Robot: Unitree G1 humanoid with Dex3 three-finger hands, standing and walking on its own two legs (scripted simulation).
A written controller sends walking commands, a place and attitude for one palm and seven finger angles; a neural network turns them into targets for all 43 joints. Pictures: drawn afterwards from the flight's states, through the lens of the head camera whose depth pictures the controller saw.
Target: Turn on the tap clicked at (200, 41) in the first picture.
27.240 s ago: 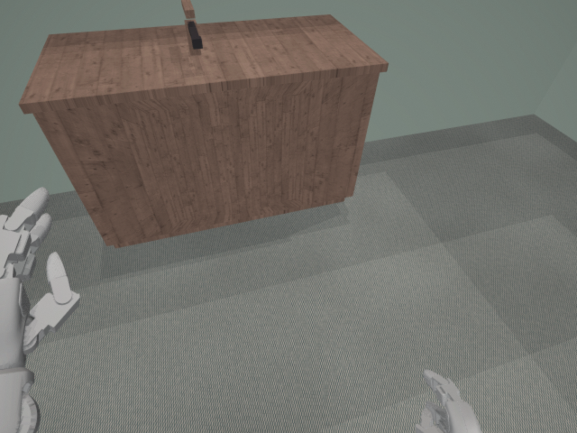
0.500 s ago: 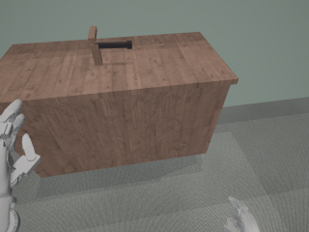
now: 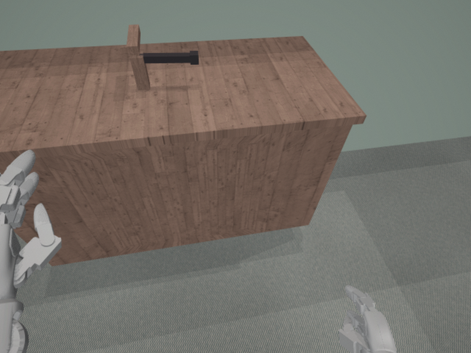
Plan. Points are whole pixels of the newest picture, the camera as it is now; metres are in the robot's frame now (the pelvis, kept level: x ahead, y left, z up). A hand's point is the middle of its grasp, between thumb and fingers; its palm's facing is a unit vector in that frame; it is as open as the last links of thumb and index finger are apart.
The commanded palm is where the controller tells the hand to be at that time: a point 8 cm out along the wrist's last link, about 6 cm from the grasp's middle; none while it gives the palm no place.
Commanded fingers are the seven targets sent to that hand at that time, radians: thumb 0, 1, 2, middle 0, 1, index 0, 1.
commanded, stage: stop stepping back and stand still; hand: left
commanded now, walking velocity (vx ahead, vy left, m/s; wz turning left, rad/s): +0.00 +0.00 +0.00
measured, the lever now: (194, 57) +0.86 +0.18 +0.07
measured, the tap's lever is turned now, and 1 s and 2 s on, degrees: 84 84 84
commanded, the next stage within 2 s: stand and check the lever's angle in 0.04 s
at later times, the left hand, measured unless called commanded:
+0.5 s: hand (48, 242) +0.21 +0.25 +0.15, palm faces +0.40 -0.85 -0.35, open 7.4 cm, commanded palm +0.16 +0.29 +0.17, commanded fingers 0.00 0.90 0.90 -0.20 -0.30 -0.20 -0.30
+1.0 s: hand (49, 238) +0.22 +0.25 +0.15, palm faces +0.40 -0.85 -0.35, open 7.4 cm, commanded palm +0.16 +0.29 +0.17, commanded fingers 0.00 0.90 0.90 -0.20 -0.30 -0.20 -0.30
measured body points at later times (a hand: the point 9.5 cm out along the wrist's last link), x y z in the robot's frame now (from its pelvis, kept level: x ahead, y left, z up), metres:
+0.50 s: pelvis +0.00 +0.01 +0.00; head +0.00 +0.01 +0.45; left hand +0.19 +0.29 +0.17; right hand +0.17 -0.22 -0.08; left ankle +0.00 +0.11 -0.74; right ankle +0.02 -0.11 -0.74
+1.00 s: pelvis +0.00 +0.01 +0.00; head +0.01 +0.01 +0.45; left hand +0.19 +0.29 +0.17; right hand +0.18 -0.22 -0.08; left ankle +0.00 +0.11 -0.74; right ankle +0.02 -0.11 -0.74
